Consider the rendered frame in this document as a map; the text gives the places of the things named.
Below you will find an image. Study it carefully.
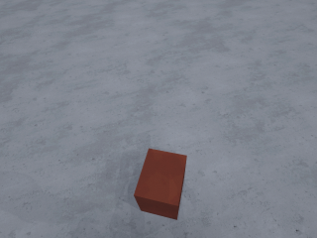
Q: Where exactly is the carton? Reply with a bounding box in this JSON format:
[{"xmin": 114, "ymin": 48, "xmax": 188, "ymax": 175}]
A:
[{"xmin": 134, "ymin": 148, "xmax": 187, "ymax": 220}]

